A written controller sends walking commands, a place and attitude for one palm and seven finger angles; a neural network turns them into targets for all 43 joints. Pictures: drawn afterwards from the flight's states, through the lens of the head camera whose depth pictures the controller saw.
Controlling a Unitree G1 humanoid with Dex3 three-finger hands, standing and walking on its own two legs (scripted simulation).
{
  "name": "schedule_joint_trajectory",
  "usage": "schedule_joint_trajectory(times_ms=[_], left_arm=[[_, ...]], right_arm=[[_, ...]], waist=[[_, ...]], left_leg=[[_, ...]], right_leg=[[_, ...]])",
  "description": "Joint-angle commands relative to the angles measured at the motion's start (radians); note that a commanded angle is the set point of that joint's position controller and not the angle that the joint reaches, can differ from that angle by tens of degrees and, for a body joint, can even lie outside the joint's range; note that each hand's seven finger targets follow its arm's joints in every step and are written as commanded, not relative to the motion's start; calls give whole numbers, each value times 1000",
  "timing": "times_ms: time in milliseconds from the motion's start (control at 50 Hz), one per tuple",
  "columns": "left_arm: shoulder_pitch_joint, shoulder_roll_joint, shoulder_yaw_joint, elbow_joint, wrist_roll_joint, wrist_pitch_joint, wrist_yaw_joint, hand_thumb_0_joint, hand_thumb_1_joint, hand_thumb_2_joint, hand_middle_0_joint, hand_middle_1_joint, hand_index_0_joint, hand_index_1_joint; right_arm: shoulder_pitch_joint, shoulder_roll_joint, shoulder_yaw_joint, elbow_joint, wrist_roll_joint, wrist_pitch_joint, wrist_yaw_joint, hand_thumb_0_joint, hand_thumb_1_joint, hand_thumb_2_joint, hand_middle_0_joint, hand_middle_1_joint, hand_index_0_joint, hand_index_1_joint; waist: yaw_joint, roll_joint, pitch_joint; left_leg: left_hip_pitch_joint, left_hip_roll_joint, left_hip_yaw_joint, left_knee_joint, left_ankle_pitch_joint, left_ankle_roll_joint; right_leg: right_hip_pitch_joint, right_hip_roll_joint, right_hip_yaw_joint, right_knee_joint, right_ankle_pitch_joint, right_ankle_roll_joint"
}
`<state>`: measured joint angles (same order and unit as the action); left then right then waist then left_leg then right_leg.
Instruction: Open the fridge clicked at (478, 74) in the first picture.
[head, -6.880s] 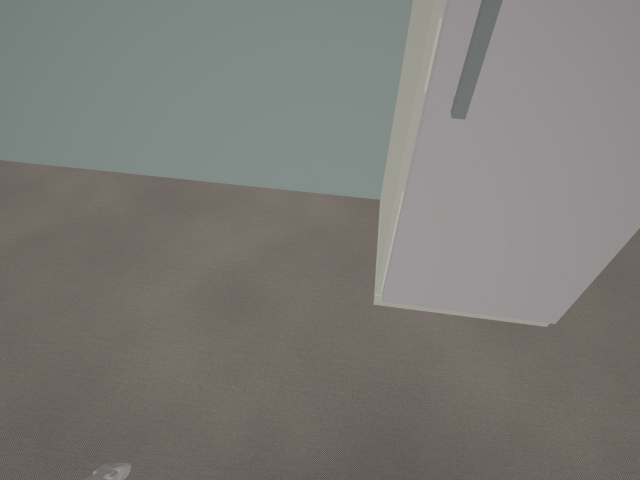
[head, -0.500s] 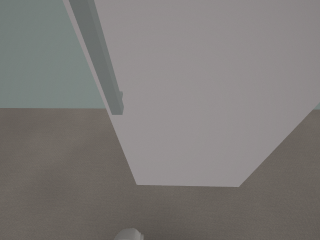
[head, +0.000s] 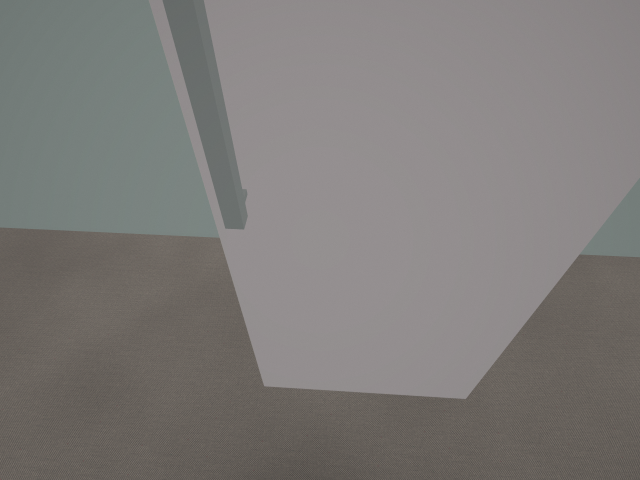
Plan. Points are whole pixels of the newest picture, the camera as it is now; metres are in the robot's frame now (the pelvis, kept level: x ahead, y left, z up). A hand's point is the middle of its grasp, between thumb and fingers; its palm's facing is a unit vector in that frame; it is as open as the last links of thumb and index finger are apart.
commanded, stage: come to a stop and stand still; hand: left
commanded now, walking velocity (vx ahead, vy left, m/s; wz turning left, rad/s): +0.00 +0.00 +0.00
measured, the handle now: (217, 108) +0.44 +0.16 +0.25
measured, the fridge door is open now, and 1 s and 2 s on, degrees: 0 0 0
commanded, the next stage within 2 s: none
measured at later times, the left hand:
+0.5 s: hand out of the picture -0.07 +0.20 -0.17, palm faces +0.08 -0.98 -0.19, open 7.4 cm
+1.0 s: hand out of the picture -0.19 +0.24 -0.16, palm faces +0.07 -0.97 -0.22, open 7.3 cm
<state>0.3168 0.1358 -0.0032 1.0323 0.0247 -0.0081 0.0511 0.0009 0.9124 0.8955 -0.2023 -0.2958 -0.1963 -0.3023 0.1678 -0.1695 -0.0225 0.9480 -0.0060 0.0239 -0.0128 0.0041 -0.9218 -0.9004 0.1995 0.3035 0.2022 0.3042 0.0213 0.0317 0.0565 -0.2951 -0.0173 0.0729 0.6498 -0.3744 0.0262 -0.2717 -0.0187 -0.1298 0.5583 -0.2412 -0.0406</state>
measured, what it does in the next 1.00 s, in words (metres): walks backwards: right foot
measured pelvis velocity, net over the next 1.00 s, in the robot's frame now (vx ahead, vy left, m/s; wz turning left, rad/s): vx -0.17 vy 0.07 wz -0.01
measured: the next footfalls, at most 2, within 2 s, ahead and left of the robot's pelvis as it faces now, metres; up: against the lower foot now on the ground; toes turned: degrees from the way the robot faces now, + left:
right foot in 0.96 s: -0.17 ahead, -0.04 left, +0.00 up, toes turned -4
left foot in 1.20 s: -0.14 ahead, +0.18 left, +0.00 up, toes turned +1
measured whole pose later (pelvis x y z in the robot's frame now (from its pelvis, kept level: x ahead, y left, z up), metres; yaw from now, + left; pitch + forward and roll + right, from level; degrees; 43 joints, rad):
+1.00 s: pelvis -0.17 +0.07 +0.01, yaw -1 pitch -2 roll -1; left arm 0.42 0.13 0.04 1.01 0.02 0.05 0.05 0.00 0.92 0.90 -0.20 -0.30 -0.19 -0.30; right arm 0.33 -0.16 -0.05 1.05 -0.02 0.05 -0.03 0.03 -0.94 -0.90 0.20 0.30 0.21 0.30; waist -0.02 0.03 -0.03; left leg -0.36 -0.08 0.09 0.45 -0.17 0.02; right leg -0.08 0.03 -0.06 0.42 -0.29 -0.06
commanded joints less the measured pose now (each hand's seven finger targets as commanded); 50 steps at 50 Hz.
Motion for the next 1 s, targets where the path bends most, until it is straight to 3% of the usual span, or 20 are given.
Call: schedule_joint_trajectory(times_ms=[0,40,80,140,200,380,500,560,600,620,640,660,700,740,820,880,920,940,960,980], left_arm=[[-13,173,35,-93,4,-24,11,0,900,900,-200,-300,-200,-300],[-37,176,36,-97,-4,-13,5,0,900,900,-200,-300,-200,-300],[-42,154,37,-100,-2,4,1,0,900,900,-200,-300,-200,-300],[29,128,36,-95,6,18,-1,0,900,900,-200,-300,-200,-300],[102,103,37,-81,7,15,-7,0,900,900,-200,-300,-200,-300],[132,102,48,-77,4,19,-15,0,900,900,-200,-300,-200,-300],[-7,150,74,-100,-1,19,-4,0,900,900,-200,-300,-200,-300],[-176,158,89,-143,0,25,8,0,900,900,-200,-300,-200,-300],[-86,109,72,-124,-3,35,3,0,900,900,-200,-300,-200,-300],[-25,51,64,-122,-16,42,4,0,900,900,-200,-300,-200,-300],[16,49,67,-120,-15,42,4,0,900,900,-200,-300,-200,-300],[71,58,71,-81,-4,56,4,0,900,900,-200,-300,-200,-300],[131,68,76,-61,7,62,-5,0,900,900,-200,-300,-200,-300],[124,53,65,-47,3,55,-10,0,900,900,-200,-300,-200,-300],[159,45,53,-48,-4,57,-14,0,900,900,-200,-300,-200,-300],[283,39,54,-16,-13,63,-7,0,900,900,-200,-300,-200,-300],[285,64,56,-18,-10,50,7,0,900,900,-200,-300,-200,-300],[242,99,60,-33,-1,42,14,0,900,900,-200,-300,-200,-300],[122,134,65,-74,7,34,18,0,900,900,-200,-300,-200,-300],[-23,107,58,-113,0,12,22,0,900,900,-200,-300,-200,-300]], right_arm=[[90,-40,-22,-56,-1,-6,6,0,-900,-900,200,300,200,300],[124,-47,-21,-40,-6,-9,8,0,-900,-900,200,300,200,300],[139,-77,-28,-39,-15,-7,9,0,-900,-900,200,300,200,300],[119,-109,-28,-51,-23,-9,9,0,-900,-900,200,300,200,300],[105,-111,-24,-55,-23,-18,4,0,-900,-900,200,300,200,300],[152,-107,-24,-17,-22,-3,1,0,-900,-900,200,300,200,300],[340,-40,-37,53,-24,21,-7,0,-900,-900,200,300,200,300],[491,-13,-40,107,-16,16,-3,0,-900,-900,200,300,200,300],[433,-5,-26,82,-21,-4,-3,0,-900,-900,200,300,200,300],[378,-57,-29,55,-32,-18,-13,0,-900,-900,200,300,200,300],[268,-80,-25,19,-28,-21,-24,0,-900,-900,200,300,200,300],[165,-83,-22,10,-23,-21,-25,0,-900,-900,200,300,200,300],[67,-85,-20,-23,-18,-27,-21,0,-900,-900,200,300,200,300],[103,-83,-22,-6,-23,-34,-22,0,-900,-900,200,300,200,300],[224,-89,-32,48,-25,-13,-30,0,-900,-900,200,300,200,300],[259,-110,-46,71,-22,7,-24,0,-900,-900,200,300,200,300],[260,-69,-43,73,-8,16,-16,0,-900,-900,200,300,200,300],[263,-35,-39,67,-3,20,-20,0,-900,-900,200,300,200,300],[273,-27,-46,63,-10,24,-15,0,-900,-900,200,300,200,300],[273,-58,-55,65,-12,22,-5,0,-900,-900,200,300,200,300]], waist=[[-47,-106,-97],[-61,-75,-11],[-58,-38,88],[-19,0,129],[13,1,64],[1,-38,41],[-106,-230,-58],[-180,-187,-23],[-123,29,102],[-78,278,155],[-23,262,187],[31,284,120],[74,125,95],[49,-15,85],[-26,66,25],[-10,36,33],[-22,-67,41],[-45,-191,50],[-86,-248,85],[-114,-231,113]], left_leg=[[55,18,-33,-66,25,-25],[130,28,-57,-148,89,-19],[33,88,-113,-233,-36,7],[-176,133,-210,-381,-242,36],[-225,140,-214,-407,-218,45],[-199,87,-168,-355,-250,25],[180,-38,-5,119,4,-20],[301,26,-50,133,18,-8],[86,64,-128,-263,-115,2],[-139,228,-388,-500,-342,40],[-348,282,-434,-577,-323,101],[-427,274,-459,-595,-409,88],[-452,259,-431,-564,-351,104],[-339,232,-371,-537,-287,97],[-35,201,-342,-574,-257,53],[-15,150,-272,-568,-170,-35],[-71,50,-148,-394,-51,-98],[-6,-25,-46,-150,17,-92],[62,-51,-53,109,54,-67],[5,-6,-107,235,53,-44]], right_leg=[[22,-244,248,-174,196,-110],[-149,-187,229,-219,-182,-49],[-205,-134,180,-212,-337,-15],[-79,-62,120,-126,-272,15],[63,-44,99,-75,-126,13],[6,-51,162,-136,-273,-6],[-349,-209,309,-374,-456,-77],[-504,-201,236,-297,-365,-35],[-426,-60,165,1,-402,-3],[-332,53,100,290,-262,37],[-203,42,166,455,-161,35],[-118,27,206,577,-114,24],[-115,25,205,711,-70,31],[-122,17,159,600,-91,29],[-38,49,41,155,-285,8],[151,78,20,-214,-198,-18],[197,-37,171,-320,-136,-82],[40,-172,313,-386,-236,-137],[-148,-271,368,-459,-271,-196],[-218,-273,356,-467,-267,-187]])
